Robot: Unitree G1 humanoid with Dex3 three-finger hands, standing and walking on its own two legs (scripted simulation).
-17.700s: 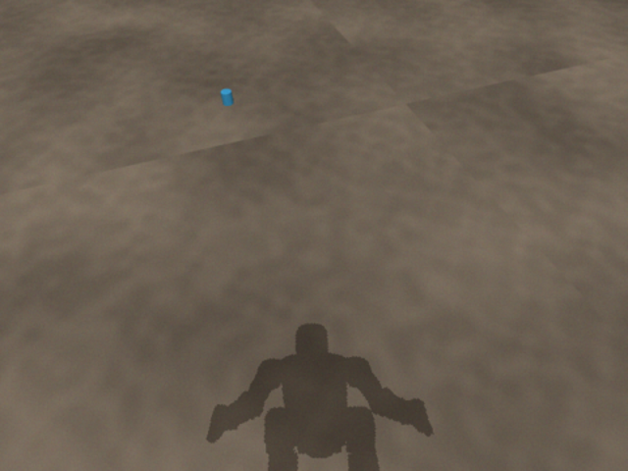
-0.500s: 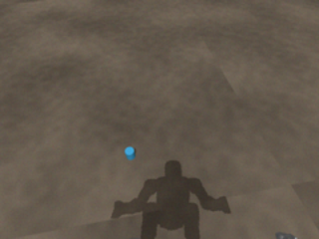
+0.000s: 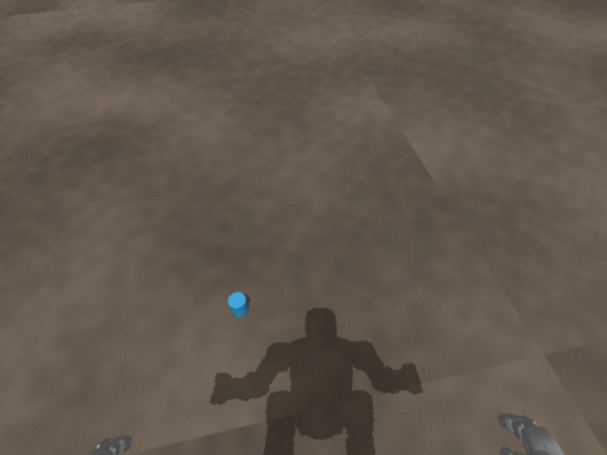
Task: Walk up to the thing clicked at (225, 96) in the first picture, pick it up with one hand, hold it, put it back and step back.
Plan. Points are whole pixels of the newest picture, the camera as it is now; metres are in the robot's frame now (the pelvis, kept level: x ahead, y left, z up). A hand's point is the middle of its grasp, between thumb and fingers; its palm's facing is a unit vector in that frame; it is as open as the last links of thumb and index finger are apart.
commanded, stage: walk up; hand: left
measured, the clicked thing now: (238, 304) +0.68 +0.26 -0.74
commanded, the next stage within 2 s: stand in 0.06 s
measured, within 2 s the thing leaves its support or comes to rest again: neither
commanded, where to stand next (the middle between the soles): +0.36 -0.02 m, yaw -1 degrees
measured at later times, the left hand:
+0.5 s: hand out of the picture +0.06 +0.25 -0.15, palm faces -0.02 -0.94 -0.34, open 7.4 cm
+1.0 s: hand out of the picture +0.03 +0.25 -0.15, palm faces -0.03 -0.94 -0.33, open 7.4 cm
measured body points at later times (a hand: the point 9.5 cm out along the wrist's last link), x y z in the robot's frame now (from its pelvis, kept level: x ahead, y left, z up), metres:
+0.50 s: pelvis -0.02 -0.01 +0.01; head -0.01 -0.01 +0.46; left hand +0.06 +0.29 -0.13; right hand +0.06 -0.31 -0.13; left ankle -0.01 +0.12 -0.74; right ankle -0.02 -0.14 -0.74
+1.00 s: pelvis -0.03 +0.00 +0.01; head -0.02 +0.00 +0.46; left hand +0.04 +0.30 -0.13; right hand +0.04 -0.31 -0.13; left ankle -0.01 +0.12 -0.74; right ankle -0.02 -0.14 -0.74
